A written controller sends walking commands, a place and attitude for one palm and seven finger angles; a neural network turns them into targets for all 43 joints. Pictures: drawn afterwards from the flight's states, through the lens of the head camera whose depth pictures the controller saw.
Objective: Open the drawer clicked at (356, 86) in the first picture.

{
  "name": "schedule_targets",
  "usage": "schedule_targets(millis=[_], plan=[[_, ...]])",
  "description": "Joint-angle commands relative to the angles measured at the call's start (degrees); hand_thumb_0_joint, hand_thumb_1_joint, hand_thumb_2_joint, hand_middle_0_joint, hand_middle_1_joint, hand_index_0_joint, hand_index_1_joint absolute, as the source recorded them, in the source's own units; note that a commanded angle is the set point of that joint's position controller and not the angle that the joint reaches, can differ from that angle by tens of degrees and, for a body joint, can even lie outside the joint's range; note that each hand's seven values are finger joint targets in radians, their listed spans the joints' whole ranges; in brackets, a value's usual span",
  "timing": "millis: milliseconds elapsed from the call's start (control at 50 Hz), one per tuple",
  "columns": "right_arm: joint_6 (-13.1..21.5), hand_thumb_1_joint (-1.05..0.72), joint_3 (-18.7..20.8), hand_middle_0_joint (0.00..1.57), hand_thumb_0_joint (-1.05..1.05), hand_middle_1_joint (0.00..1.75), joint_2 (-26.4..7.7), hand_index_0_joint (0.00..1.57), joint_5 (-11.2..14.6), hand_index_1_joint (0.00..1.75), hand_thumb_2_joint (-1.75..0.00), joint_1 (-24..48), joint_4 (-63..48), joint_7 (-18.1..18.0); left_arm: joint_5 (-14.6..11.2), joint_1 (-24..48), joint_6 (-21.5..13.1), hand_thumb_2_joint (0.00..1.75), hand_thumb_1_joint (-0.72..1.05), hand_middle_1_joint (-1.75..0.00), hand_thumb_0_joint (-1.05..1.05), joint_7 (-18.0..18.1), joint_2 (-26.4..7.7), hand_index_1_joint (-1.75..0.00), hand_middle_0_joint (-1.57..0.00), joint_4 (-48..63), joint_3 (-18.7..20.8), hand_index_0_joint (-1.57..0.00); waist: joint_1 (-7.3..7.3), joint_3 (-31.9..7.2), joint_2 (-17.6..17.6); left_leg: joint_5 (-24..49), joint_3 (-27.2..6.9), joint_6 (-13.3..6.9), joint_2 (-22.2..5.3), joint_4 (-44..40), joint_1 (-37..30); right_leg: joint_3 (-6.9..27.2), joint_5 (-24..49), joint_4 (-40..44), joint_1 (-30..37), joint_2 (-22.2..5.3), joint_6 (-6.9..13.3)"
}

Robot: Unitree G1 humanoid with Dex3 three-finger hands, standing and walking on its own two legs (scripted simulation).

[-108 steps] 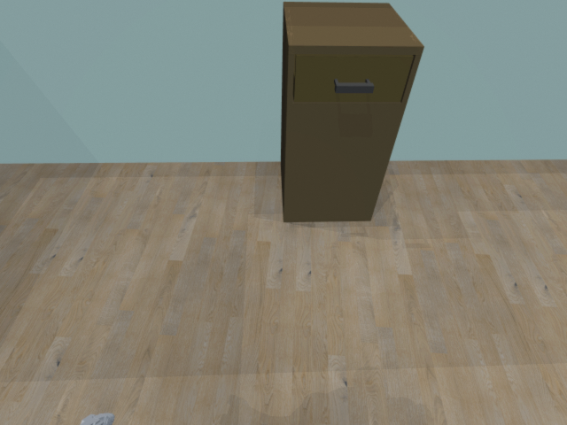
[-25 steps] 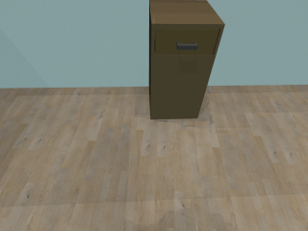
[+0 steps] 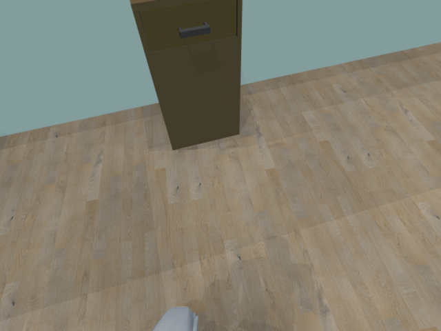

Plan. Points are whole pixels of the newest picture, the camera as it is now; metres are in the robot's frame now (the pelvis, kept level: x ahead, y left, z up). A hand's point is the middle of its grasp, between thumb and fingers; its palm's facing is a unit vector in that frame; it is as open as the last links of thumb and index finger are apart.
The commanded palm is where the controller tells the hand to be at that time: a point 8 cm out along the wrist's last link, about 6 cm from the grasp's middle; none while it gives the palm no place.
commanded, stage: walk to a spot facing it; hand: left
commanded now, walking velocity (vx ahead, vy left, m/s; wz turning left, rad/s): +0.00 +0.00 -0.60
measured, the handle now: (193, 28) +1.15 +0.22 -0.05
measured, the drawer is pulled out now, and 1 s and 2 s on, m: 0.00 0.00 0.00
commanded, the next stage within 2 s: turn to face it in 1.70 s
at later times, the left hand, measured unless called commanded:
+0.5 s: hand (103, 328) +0.13 +0.27 -0.17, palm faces -0.19 -0.96 -0.18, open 7.4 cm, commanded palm none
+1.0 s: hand (228, 221) +0.40 +0.03 -0.20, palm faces -0.59 -0.80 -0.11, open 7.4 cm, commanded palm none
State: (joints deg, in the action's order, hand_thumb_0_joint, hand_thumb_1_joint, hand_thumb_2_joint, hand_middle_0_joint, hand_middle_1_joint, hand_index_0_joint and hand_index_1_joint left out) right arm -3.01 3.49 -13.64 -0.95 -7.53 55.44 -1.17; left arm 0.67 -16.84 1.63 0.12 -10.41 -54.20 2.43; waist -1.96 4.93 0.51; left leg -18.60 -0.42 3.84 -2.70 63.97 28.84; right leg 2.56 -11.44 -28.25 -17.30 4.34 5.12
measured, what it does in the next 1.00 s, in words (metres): walks ahead, turning right: left foot, then right foot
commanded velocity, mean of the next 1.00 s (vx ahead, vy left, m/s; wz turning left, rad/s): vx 0.31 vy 0.00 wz -0.56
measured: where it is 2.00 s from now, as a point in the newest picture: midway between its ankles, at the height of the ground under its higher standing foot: (290, 259)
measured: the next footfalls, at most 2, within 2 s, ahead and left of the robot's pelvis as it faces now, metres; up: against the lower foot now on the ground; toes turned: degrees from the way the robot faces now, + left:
left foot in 0.38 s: +0.05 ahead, +0.16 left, +0.00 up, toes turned -12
right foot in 0.94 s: +0.24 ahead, -0.13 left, +0.00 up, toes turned -40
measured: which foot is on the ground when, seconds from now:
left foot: up 0.00-0.36, down 0.38-0.94, up 0.96-1.00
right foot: down 0.00-0.38, up 0.40-0.92, down 0.94-1.00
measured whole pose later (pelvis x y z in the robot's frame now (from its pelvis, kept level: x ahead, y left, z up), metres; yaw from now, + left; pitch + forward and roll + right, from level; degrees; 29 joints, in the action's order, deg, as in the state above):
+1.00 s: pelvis +0.20 -0.03 -0.03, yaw -33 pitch +0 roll -2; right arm 1.5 1.1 -5.8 -0.3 -30.6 64.3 -1.3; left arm 0.8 -5.0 -2.2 -1.8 -10.9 -52.9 2.9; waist 3.4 6.9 -2.2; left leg -26.9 8.4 1.9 -7.9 71.2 12.0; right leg -10.6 -16.6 -39.9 -24.2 3.5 8.1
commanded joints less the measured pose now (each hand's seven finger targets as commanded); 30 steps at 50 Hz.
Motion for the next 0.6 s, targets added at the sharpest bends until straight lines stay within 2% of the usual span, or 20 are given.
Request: schedule_targets(millis=[0,80,140,180,220,240,280,300,320,340,360,380,400,420,440,460,480,520,540,580], plan=[[1.01,-0.9,1.24,0.2,0.0,0.3,-5.22,0.2,0.03,0.3,-0.9,0.68,-4.42,-0.69,0.05,-2.62,-1.2,0.9,0.9,-0.3,0.0,0.84,-12.12,-0.3,-0.2,3.54,3.53,-0.2,-0.12,-9.26,-5.74,0.81,-2.62,0.71,-0.73,0.13,5.6,20.2,12.56,10.29,13.04,-14.32,-0.26],[1.47,-0.9,1.18,0.2,0.0,0.3,-5.62,0.2,-0.66,0.3,-0.9,1.03,-5.38,-0.19,0.4,-3.37,-1.38,0.9,0.9,-0.3,0.0,0.41,-11.56,-0.3,-0.2,3.24,3.76,-0.2,-0.77,-8.26,-7.07,-0.13,-2.1,0.76,-0.71,-3.74,5.2,24.47,-7.71,14.56,11.66,-13.31,2.14],[2.28,-0.9,1.19,0.2,0.0,0.3,-5.95,0.2,-0.64,0.3,-0.9,2.88,-6.65,0.29,0.61,-4.13,-1.84,0.9,0.9,-0.3,0.0,0.08,-12.05,-0.3,-0.2,3.09,3.82,-0.2,-1.6,-6.65,-7.99,-2.18,-1.68,0.47,-0.63,-8.66,4.77,27.65,-16.04,16.58,10.41,-13.5,4.47],[2.85,-0.9,1.2,0.2,0.0,0.3,-5.79,0.2,-0.45,0.3,-0.9,2.98,-7.38,0.52,0.8,-3.55,-2.0,0.9,0.9,-0.3,0.0,-0.04,-12.8,-0.3,-0.2,3.39,3.94,-0.2,-1.68,-6.23,-8.28,-3.77,-1.17,-0.03,-0.01,-13.53,2.58,28.84,-19.01,17.16,8.57,-13.41,5.76],[3.35,-0.9,1.14,0.2,0.0,0.3,-5.21,0.2,-0.09,0.3,-0.9,1.98,-7.74,0.68,1.01,-2.53,-2.02,0.9,0.9,-0.3,0.0,-0.05,-13.44,-0.3,-0.2,3.9,4.08,-0.2,-1.29,-6.05,-8.56,-5.53,-0.74,-0.74,1.08,-19.12,-1.98,29.34,-19.96,17.13,5.36,-13.2,6.11],[3.63,-0.9,1.02,0.2,0.0,0.3,-4.93,0.2,-0.01,0.3,-0.9,1.37,-7.77,0.67,0.99,-2.18,-1.94,0.9,0.9,-0.3,0.0,-0.14,-13.55,-0.3,-0.2,4.22,4.11,-0.2,-1.42,-6.31,-8.06,-5.83,-0.4,-1.23,1.98,-22.7,-5.41,29.34,-18.85,16.85,3.38,-12.2,6.0],[4.08,-0.9,1.11,0.2,0.0,0.3,-4.61,0.2,0.36,0.3,-0.9,-2.25,-7.12,0.53,0.96,0.4,-1.61,0.9,0.9,-0.3,0.0,-0.37,-14.19,-0.3,-0.2,5.16,4.23,-0.2,0.2,-6.33,-9.55,-5.02,0.58,-2.33,3.63,-29.32,-13.66,28.42,-18.39,16.11,-2.05,-10.41,4.99],[4.38,-0.9,1.14,0.2,0.0,0.3,-4.93,0.2,0.48,0.3,-0.9,-5.71,-6.26,0.33,0.74,2.34,-1.47,0.9,0.9,-0.3,0.0,-0.46,-14.12,-0.3,-0.2,5.69,4.27,-0.2,2.03,-6.66,-9.27,-1.99,0.9,-2.92,4.15,-34.75,-20.82,26.89,-19.11,14.6,-6.71,-8.63,3.52],[4.81,-0.9,1.41,0.2,0.0,0.3,-5.6,0.2,0.72,0.3,-0.9,-10.05,-4.84,-0.01,0.61,4.0,-1.49,0.9,0.9,-0.3,0.0,-0.55,-13.21,-0.3,-0.2,6.29,4.15,-0.2,4.31,-7.87,-6.91,0.1,0.59,-3.71,3.18,-41.41,-31.58,23.75,-19.85,10.53,-13.85,-5.69,0.92],[5.2,-0.9,2.16,0.2,0.0,0.3,-9.04,0.2,0.55,0.3,-0.9,-14.42,-3.78,-0.78,0.35,4.53,-1.49,0.9,0.9,-0.3,0.0,-0.94,-10.68,-0.3,-0.2,7.27,3.58,-0.2,6.62,-9.35,1.71,-6.83,-6.18,-5.32,-4.7,-47.17,-42.04,17.43,-22.02,1.59,-23.16,-1.25,-1.77],[5.36,-0.9,3.26,0.2,0.0,0.3,-14.69,0.2,-0.07,0.3,-0.9,-15.73,-4.18,-1.02,-0.26,5.61,-1.74,0.9,0.9,-0.3,0.0,-1.68,-7.27,-0.3,-0.2,8.77,3.28,-0.2,7.61,-7.65,18.1,-22.17,-26.0,-9.11,-20.76,-55.49,-43.0,7.27,-21.51,-15.74,-33.06,3.5,-4.43],[5.37,-0.9,2.77,0.2,0.0,0.3,-14.62,0.2,0.27,0.3,-0.9,-13.11,-5.53,-0.94,0.46,9.32,-2.14,0.9,0.9,-0.3,0.0,-1.8,-9.5,-0.3,-0.2,10.2,3.9,-0.2,6.9,-1.04,12.53,-25.58,-29.72,-12.39,-27.25,-58.77,-30.6,4.05,-16.78,-24.37,-31.93,-2.87,-5.54],[5.58,-0.9,1.5,0.2,0.0,0.3,-10.92,0.2,-0.03,0.3,-0.9,-9.18,-6.55,-0.53,1.16,7.41,-2.03,0.9,0.9,-0.3,0.0,-2.38,-10.72,-0.3,-0.2,9.13,4.66,-0.2,3.61,1.18,6.86,-22.94,-25.2,-12.08,-23.34,-59.21,-24.0,3.7,-10.98,-29.36,-28.45,-4.16,-6.14],[6.06,-0.9,0.94,0.2,0.0,0.3,-8.99,0.2,-0.08,0.3,-0.9,-6.87,-6.65,-0.56,1.57,5.93,-1.62,0.9,0.9,-0.3,0.0,-2.83,-10.51,-0.3,-0.2,7.62,4.88,-0.2,1.82,1.18,7.05,-20.41,-20.53,-10.61,-20.68,-58.39,-20.84,2.9,-8.49,-33.19,-27.26,-4.58,-6.59],[6.46,-0.9,0.46,0.2,0.0,0.3,-7.76,0.2,-0.16,0.3,-0.9,-6.49,-6.24,-0.57,1.81,4.83,-1.23,0.9,0.9,-0.3,0.0,-3.41,-9.77,-0.3,-0.2,6.38,4.83,-0.2,1.11,2.71,4.84,-16.34,-14.17,-8.83,-17.35,-58.04,-18.58,1.64,-4.52,-36.86,-26.29,-5.1,-6.85],[6.91,-0.9,0.08,0.2,0.0,0.3,-6.88,0.2,-0.13,0.3,-0.9,-7.14,-5.95,-0.67,1.86,3.41,-0.91,0.9,0.9,-0.3,0.0,-3.68,-8.53,-0.3,-0.2,5.68,4.5,-0.2,0.52,2.4,4.58,-10.69,-9.21,-7.68,-14.79,-57.31,-19.09,1.05,-1.44,-39.18,-25.91,-5.2,-7.14],[7.27,-0.9,-0.14,0.2,0.0,0.3,-6.46,0.2,-0.09,0.3,-0.9,-8.79,-5.19,-0.76,1.85,3.0,-0.73,0.9,0.9,-0.3,0.0,-3.78,-7.19,-0.3,-0.2,5.23,4.17,-0.2,0.61,2.06,5.32,-6.4,-5.59,-6.96,-12.85,-56.46,-19.83,0.17,0.67,-41.36,-26.01,-5.04,-7.33],[7.77,-0.9,-0.79,0.2,0.0,0.3,-4.6,0.2,0.27,0.3,-0.9,-12.35,-3.61,-1.05,1.72,2.95,-0.33,0.9,0.9,-0.3,0.0,-3.67,-5.83,-0.3,-0.2,4.7,3.74,-0.2,0.83,2.22,7.67,2.44,-1.2,-4.74,-11.25,-54.91,-22.25,-0.37,4.09,-43.95,-28.33,-5.55,-7.51],[7.94,-0.9,-0.99,0.2,0.0,0.3,-4.03,0.2,0.29,0.3,-0.9,-14.59,-2.72,-1.17,1.81,3.32,-0.16,0.9,0.9,-0.3,0.0,-3.56,-5.47,-0.3,-0.2,4.77,3.52,-0.2,1.16,2.32,8.59,7.89,0.27,-3.72,-10.98,-53.94,-23.79,-0.68,4.81,-44.71,-29.44,-5.67,-7.57],[8.23,-0.9,-1.28,0.2,0.0,0.3,-3.23,0.2,0.39,0.3,-0.9,-17.93,-1.07,-1.42,1.64,5.18,0.09,0.9,0.9,-0.3,0.0,-3.42,-4.93,-0.3,-0.2,4.99,3.19,-0.2,1.79,2.91,8.48,17.81,2.3,-3.37,-11.93,-52.31,-26.66,-1.53,5.39,-45.08,-32.1,-6.59,-7.78]])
